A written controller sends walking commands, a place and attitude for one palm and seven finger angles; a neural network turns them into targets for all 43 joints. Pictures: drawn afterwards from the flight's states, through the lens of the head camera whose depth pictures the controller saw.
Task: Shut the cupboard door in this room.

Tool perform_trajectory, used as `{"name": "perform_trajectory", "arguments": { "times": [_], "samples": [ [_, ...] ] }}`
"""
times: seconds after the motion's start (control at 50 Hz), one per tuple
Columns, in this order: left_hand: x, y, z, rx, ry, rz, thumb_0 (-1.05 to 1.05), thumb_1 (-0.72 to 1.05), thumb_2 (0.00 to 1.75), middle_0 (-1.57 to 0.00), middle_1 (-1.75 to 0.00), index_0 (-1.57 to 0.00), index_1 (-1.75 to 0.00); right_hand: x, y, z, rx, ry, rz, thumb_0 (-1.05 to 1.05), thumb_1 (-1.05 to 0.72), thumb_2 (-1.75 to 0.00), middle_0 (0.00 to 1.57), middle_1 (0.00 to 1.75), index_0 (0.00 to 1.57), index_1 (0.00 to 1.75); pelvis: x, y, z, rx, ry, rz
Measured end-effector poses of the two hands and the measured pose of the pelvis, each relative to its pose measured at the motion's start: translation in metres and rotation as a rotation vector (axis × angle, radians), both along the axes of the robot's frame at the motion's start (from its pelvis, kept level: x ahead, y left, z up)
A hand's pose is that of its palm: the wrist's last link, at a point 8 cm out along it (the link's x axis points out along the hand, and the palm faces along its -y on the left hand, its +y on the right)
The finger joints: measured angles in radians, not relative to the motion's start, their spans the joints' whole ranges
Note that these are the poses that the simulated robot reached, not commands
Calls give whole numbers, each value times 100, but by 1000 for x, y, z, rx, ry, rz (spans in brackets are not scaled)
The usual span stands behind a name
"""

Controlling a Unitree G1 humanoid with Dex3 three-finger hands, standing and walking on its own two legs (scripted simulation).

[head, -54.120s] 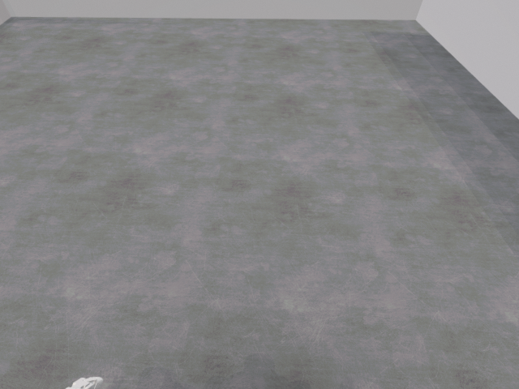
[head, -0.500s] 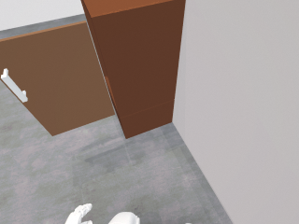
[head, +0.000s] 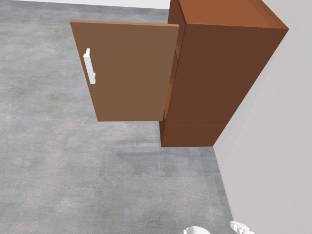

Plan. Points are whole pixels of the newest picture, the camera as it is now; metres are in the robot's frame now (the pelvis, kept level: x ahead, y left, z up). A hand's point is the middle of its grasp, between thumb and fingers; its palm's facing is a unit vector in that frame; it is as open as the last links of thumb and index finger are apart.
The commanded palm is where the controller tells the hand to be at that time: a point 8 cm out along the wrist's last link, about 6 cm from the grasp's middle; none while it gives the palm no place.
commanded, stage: turn to face it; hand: left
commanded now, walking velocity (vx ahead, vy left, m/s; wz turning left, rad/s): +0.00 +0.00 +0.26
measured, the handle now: (90, 66) +0.69 +0.35 -0.04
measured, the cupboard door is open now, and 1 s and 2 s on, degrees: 91 91 91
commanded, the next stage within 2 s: take the last steps up to it in 0.16 s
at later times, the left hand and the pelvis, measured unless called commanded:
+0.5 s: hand out of the picture +0.04 +0.14 -0.15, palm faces +0.18 -0.95 -0.26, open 7.2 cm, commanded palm none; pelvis +0.02 -0.06 +0.00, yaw +8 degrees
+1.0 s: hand out of the picture +0.05 +0.19 -0.18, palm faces +0.26 -0.95 -0.16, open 7.4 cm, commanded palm none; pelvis +0.14 +0.03 -0.01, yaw +9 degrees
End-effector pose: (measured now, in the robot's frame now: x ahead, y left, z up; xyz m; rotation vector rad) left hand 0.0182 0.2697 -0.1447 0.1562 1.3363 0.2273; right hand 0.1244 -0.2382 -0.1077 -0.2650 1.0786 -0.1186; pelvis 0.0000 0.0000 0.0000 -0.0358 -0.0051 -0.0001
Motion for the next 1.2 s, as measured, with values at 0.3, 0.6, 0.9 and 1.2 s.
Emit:
{"name": "perform_trajectory", "arguments": {
  "times": [0.3, 0.6, 0.9, 1.2],
  "samples": [
    [44, -56, 13, 18, -137, -15, 0, 91, 90, -20, -30, -20, -30, -77, -29, -46, 79, 229, -67, 0, -92, -89, 21, 30, 20, 30, 2, -34, -8, 57, 10, 81],
    [-26, -92, 30, 18, -22, 153, 0, 92, 90, -20, -30, -21, -30, -54, -53, -42, 98, 326, 21, 1, -91, -90, 20, 30, 19, 30, 34, -51, 7, 73, 17, 172],
    [-71, -74, -2, -146, 328, 307, 0, 91, 90, -20, -30, -20, -30, 137, 67, -37, 90, 43, 205, 0, -91, -90, 20, 30, 20, 30, 110, 20, -16, 51, 21, 180],
    [228, 11, 8, 10, -169, 80, 0, 93, 90, -19, -30, -20, -29, 134, 38, -50, 63, 243, 29, -2, -93, -90, 20, 30, 20, 30, 212, 28, -12, 72, 2, 157]
  ]
}}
